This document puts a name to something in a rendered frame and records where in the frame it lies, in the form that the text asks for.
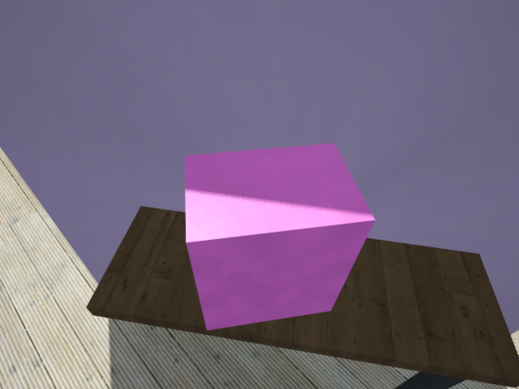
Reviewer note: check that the table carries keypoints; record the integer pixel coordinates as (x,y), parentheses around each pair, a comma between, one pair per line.
(413,307)

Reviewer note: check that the carton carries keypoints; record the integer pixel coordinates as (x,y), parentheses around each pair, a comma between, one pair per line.
(271,233)

